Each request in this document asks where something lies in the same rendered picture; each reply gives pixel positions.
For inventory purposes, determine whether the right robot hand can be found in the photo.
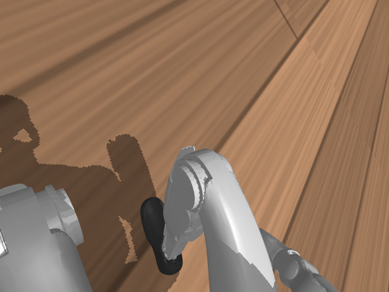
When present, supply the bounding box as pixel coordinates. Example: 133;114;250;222
259;228;288;268

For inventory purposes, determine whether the right robot arm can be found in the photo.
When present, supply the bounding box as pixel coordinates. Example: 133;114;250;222
272;248;339;292

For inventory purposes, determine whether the right robot foot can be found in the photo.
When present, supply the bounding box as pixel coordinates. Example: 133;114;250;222
140;197;182;275

